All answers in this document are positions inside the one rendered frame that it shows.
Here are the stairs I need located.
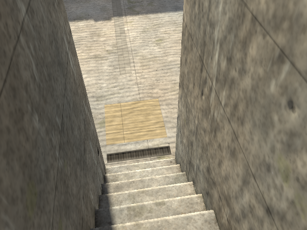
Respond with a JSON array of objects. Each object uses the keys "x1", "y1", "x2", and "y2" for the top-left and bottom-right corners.
[{"x1": 90, "y1": 158, "x2": 220, "y2": 230}]

